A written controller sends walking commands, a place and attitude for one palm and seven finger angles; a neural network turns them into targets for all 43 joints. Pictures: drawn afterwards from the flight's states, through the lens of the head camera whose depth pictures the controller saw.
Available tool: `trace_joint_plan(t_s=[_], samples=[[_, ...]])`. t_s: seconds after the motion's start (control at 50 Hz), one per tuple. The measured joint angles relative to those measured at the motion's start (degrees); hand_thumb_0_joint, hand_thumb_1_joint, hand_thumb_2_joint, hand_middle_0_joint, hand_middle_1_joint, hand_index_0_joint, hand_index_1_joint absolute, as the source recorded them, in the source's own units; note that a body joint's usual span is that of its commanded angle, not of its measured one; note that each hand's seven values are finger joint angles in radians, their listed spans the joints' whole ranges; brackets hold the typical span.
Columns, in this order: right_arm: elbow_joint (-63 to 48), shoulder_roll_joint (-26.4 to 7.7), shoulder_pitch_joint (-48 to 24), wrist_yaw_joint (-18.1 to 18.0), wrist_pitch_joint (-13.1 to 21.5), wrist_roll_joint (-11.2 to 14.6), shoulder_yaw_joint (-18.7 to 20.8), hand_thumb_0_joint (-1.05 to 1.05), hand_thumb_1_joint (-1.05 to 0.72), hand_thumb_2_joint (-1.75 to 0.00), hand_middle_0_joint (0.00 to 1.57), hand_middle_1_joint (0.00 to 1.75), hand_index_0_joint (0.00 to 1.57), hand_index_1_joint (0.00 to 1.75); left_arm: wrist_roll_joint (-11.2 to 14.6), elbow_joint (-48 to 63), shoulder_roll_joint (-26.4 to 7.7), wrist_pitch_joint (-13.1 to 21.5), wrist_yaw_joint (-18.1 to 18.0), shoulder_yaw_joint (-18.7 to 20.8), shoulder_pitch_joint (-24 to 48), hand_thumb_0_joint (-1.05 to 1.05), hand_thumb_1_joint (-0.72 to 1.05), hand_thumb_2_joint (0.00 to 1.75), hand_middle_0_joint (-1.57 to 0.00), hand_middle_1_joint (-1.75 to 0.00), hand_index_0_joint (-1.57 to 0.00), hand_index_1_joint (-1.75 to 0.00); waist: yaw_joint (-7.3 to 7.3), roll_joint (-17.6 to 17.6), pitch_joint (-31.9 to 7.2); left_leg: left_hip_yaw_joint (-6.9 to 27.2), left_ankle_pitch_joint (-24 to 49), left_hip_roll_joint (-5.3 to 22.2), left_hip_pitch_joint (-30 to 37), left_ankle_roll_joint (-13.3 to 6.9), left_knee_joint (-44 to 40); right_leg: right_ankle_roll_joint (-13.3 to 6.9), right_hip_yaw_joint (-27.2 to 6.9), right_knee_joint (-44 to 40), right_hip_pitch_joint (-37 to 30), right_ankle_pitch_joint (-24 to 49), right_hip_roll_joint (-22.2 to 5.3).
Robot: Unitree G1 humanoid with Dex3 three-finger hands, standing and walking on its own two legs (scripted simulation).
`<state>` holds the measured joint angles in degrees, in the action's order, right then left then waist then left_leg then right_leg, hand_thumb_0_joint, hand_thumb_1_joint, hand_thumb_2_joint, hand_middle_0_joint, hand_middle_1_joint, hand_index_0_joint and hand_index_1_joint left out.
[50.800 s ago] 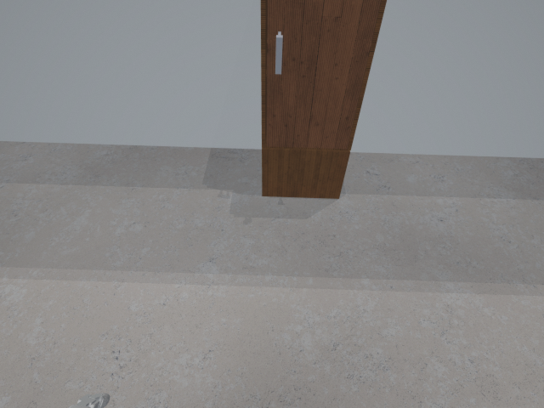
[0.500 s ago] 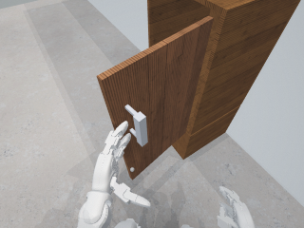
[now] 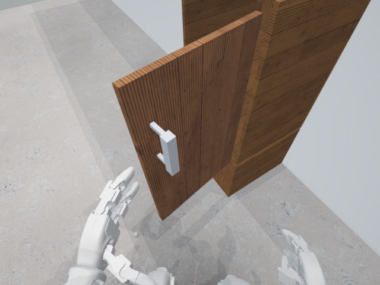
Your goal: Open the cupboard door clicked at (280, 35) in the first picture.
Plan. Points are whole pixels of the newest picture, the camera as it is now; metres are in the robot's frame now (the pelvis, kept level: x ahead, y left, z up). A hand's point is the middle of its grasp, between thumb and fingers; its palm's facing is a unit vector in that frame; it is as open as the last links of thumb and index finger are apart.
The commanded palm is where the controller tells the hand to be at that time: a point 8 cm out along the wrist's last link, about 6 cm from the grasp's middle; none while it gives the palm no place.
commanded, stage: draw the hand back to the body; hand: left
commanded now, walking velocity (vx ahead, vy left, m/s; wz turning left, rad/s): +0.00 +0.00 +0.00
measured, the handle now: (164, 149) +0.38 +0.07 +0.08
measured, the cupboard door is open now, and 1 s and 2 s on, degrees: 100 100 100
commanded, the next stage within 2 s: step back with the hand held close in 1.62 s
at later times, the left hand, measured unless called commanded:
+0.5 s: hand (94, 223) +0.21 +0.16 +0.13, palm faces -0.08 -0.99 -0.08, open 16.3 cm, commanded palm +0.18 +0.22 +0.14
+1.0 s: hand (7, 189) +0.22 +0.25 +0.20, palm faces +0.32 -0.86 -0.39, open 12.0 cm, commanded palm +0.18 +0.30 +0.21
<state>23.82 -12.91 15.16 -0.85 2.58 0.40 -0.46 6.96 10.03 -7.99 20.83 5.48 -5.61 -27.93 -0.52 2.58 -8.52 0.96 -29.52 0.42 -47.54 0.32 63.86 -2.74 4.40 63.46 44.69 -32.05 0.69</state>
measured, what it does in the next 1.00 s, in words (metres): rises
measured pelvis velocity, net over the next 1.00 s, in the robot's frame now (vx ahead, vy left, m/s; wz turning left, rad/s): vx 0.03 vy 0.03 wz -0.01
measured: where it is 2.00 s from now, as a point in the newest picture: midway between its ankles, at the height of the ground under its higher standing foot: outside the picture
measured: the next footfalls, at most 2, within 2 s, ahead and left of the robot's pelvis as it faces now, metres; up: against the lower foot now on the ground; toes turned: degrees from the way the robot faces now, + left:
none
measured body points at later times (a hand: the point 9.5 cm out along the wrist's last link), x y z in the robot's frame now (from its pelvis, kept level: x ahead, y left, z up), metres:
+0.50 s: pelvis +0.01 +0.01 +0.03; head +0.02 +0.00 +0.48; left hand +0.20 +0.21 +0.13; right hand +0.18 -0.22 -0.04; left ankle +0.02 +0.12 -0.66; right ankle -0.01 -0.09 -0.66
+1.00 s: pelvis +0.03 +0.03 +0.07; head +0.02 +0.01 +0.52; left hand +0.20 +0.30 +0.22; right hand +0.21 -0.18 -0.01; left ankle +0.02 +0.12 -0.66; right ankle -0.01 -0.09 -0.66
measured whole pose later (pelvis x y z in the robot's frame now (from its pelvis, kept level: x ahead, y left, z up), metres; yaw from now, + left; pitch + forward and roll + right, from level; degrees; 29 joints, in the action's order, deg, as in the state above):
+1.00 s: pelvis +0.03 +0.03 +0.07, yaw -1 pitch -1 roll -1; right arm 32.3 -12.6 13.4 -5.9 5.6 0.6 -4.1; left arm 2.3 22.9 -18.5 2.1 -7.3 10.7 -29.9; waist 2.6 3.8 -2.2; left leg -0.9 -18.6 -1.4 -13.5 -2.1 32.8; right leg 0.1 2.1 30.8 10.5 -19.6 -0.4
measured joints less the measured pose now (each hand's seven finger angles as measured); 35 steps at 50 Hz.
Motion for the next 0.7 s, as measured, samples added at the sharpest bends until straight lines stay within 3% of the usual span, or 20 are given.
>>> trace_joint_plan(t_s=[0.08, 0.16, 0.3, 0.56, 0.62, 0.7], samples=[[0.4, -0.4, 0.0, -0.5, 0.9, 0.0, 0.1, 0.01, -0.90, -0.90, 0.20, 0.30, 0.20, 0.30, 0.5, 0.2, -0.2, 0.6, 0.4, 0.5, 1.3, -0.01, -0.50, 0.30, -0.15, -0.30, -0.15, -0.30, -0.15, 0.2, -0.1, 0.2, 0.0, 0.1, -1.0, 0.1, 0.9, 0.0, 0.2, 0.7, 0.9, 0.1, 0.1], [0.7, -0.3, 0.2, -1.0, 0.7, 0.5, -0.1, 0.02, -0.90, -0.90, 0.20, 0.30, 0.20, 0.30, 0.6, 0.9, -1.7, -1.5, 0.7, 1.7, 2.9, -0.01, -0.50, 0.30, -0.15, -0.30, -0.15, -0.30, -0.16, 0.2, 0.4, 0.0, 0.2, 0.3, -0.2, 0.0, 0.5, 0.0, 0.0, 0.3, 0.1, 0.4, 0.3], [0.7, -0.2, 2.0, -2.0, 1.0, 1.6, -1.0, 0.02, -0.90, -0.90, 0.20, 0.30, 0.20, 0.30, 3.7, 4.5, -3.4, -5.9, 1.1, 5.7, 0.6, -0.01, -0.50, 0.30, -0.15, -0.30, -0.15, -0.30, -0.40, 1.0, -0.1, -0.3, 1.7, 0.3, 5.9, -0.3, -4.7, 0.5, -0.5, -5.4, -5.9, 2.3, 0.4], [0.8, -0.9, 1.6, -2.6, 3.7, 2.2, -1.4, 0.02, -0.90, -0.90, 0.20, 0.30, 0.20, 0.30, 6.7, 9.1, -6.1, -9.2, 5.2, 9.8, -3.6, -0.01, -0.46, 0.31, -0.15, -0.30, -0.15, -0.30, 0.75, 0.7, 0.6, -0.4, 2.8, 0.0, 13.3, -1.1, -10.1, 1.2, -0.6, -12.0, -13.9, 4.1, 0.3], [1.6, -0.4, 1.2, -4.0, 3.0, 1.8, -1.7, 0.02, -0.90, -0.90, 0.20, 0.30, 0.20, 0.30, 1.7, 11.6, -8.1, -12.3, -0.7, 10.3, -4.1, -0.01, -0.41, 0.33, -0.16, -0.30, -0.16, -0.30, 1.77, 0.5, 0.8, -0.7, 3.6, -0.2, 16.1, -1.2, -12.6, 1.4, -1.0, -14.4, -16.6, 4.9, 0.2], [2.3, -0.1, 0.5, -4.9, 2.0, 1.4, -2.3, 0.02, -0.90, -0.90, 0.20, 0.30, 0.20, 0.30, -2.3, 13.1, -8.1, -16.1, -7.1, 10.3, -5.2, -0.01, -0.31, 0.38, -0.16, -0.30, -0.16, -0.30, 2.16, 1.0, 1.9, -0.9, 5.4, -0.5, 20.2, -1.6, -16.9, 1.9, -1.2, -19.0, -20.8, 6.9, -0.1]])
